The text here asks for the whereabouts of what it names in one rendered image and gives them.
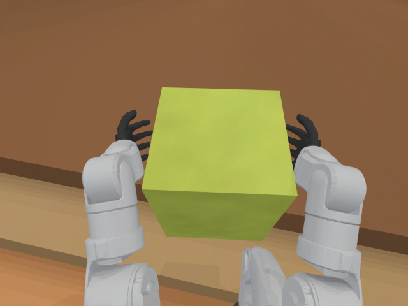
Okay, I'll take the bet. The robot right thigh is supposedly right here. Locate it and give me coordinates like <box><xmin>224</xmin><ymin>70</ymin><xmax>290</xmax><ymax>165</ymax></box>
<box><xmin>241</xmin><ymin>247</ymin><xmax>287</xmax><ymax>306</ymax></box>

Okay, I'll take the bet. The robot right shin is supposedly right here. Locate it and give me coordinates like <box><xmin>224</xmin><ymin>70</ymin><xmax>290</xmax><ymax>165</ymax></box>
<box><xmin>238</xmin><ymin>247</ymin><xmax>261</xmax><ymax>306</ymax></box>

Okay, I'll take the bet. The carton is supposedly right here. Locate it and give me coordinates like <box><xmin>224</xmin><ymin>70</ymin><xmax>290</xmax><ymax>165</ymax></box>
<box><xmin>142</xmin><ymin>87</ymin><xmax>298</xmax><ymax>241</ymax></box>

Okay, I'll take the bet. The robot left forearm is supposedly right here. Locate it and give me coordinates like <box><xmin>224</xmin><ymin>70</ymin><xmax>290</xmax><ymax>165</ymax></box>
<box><xmin>82</xmin><ymin>140</ymin><xmax>145</xmax><ymax>306</ymax></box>

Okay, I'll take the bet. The robot right hand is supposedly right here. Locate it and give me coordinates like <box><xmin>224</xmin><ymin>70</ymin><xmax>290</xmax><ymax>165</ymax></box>
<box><xmin>286</xmin><ymin>114</ymin><xmax>321</xmax><ymax>171</ymax></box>

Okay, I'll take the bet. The left robot upper arm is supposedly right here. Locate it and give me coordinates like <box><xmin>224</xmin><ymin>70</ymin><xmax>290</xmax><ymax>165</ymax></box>
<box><xmin>85</xmin><ymin>263</ymin><xmax>161</xmax><ymax>306</ymax></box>

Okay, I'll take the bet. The robot right forearm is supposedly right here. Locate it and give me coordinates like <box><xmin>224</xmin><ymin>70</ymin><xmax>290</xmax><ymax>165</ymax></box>
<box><xmin>294</xmin><ymin>146</ymin><xmax>367</xmax><ymax>306</ymax></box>

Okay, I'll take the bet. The robot left hand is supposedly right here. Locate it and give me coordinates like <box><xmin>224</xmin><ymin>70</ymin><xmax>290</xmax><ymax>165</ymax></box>
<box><xmin>115</xmin><ymin>110</ymin><xmax>153</xmax><ymax>161</ymax></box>

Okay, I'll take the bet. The right robot upper arm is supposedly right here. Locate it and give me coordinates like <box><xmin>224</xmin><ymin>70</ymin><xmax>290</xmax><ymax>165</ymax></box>
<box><xmin>282</xmin><ymin>273</ymin><xmax>361</xmax><ymax>306</ymax></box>

